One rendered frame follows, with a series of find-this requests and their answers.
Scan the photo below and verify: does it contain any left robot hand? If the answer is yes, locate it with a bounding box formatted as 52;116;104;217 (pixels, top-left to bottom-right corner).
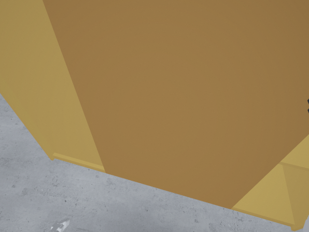
48;218;70;232

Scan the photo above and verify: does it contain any wardrobe door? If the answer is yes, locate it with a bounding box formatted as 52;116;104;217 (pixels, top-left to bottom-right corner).
43;0;309;209
0;0;103;166

